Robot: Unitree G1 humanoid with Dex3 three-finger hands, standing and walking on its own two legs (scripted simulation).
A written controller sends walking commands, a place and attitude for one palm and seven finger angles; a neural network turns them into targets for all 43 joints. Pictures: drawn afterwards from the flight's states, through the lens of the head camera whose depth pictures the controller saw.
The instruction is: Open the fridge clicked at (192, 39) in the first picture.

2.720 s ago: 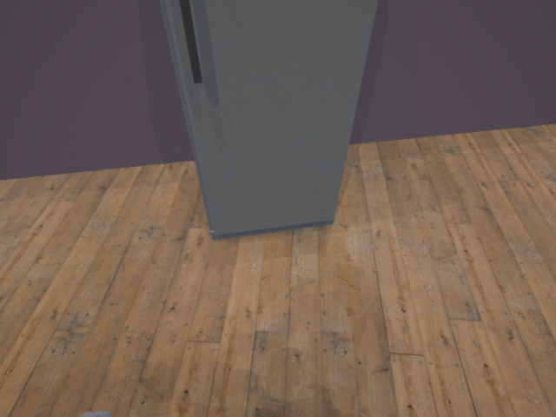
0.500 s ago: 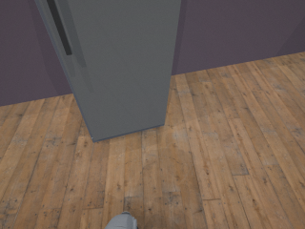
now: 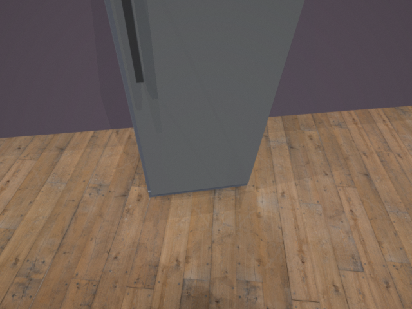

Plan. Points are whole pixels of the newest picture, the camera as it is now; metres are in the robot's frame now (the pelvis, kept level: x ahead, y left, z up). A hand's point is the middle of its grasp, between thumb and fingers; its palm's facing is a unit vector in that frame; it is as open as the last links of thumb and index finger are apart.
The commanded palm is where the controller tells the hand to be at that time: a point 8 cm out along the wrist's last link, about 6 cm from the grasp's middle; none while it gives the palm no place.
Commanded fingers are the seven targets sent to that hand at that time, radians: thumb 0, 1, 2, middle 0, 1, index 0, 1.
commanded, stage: turn to face it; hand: left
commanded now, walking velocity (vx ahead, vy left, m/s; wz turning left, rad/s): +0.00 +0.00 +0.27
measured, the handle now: (127, 4) +0.75 +0.23 +0.25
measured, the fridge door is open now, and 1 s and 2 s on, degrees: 0 0 0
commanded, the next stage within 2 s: take the last steps up to it in 0.20 s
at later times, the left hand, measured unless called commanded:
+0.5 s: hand out of the picture -0.06 +0.14 -0.16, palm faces +0.25 -0.95 -0.18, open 7.3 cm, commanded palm none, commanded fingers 0.00 0.90 0.90 -0.20 -0.30 -0.20 -0.30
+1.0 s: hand (110, 301) +0.18 +0.22 -0.17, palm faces +0.13 -0.97 -0.22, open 7.3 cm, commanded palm none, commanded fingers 0.00 0.90 0.90 -0.20 -0.30 -0.20 -0.30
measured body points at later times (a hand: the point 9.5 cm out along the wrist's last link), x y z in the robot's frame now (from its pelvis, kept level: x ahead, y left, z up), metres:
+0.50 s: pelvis +0.00 -0.01 +0.00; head +0.02 -0.02 +0.45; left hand -0.07 +0.19 -0.15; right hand +0.09 -0.23 -0.16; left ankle -0.03 +0.15 -0.69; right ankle -0.04 -0.11 -0.74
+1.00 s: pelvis +0.13 +0.01 -0.01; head +0.16 +0.00 +0.43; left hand +0.17 +0.27 -0.16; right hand +0.09 -0.23 -0.17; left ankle -0.02 +0.14 -0.74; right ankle +0.26 -0.09 -0.73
